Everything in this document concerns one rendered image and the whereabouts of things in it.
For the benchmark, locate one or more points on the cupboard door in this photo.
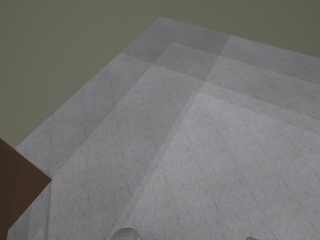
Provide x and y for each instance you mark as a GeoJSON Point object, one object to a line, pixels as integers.
{"type": "Point", "coordinates": [9, 171]}

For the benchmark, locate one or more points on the left robot thigh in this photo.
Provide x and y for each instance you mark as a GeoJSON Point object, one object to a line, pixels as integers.
{"type": "Point", "coordinates": [126, 234]}

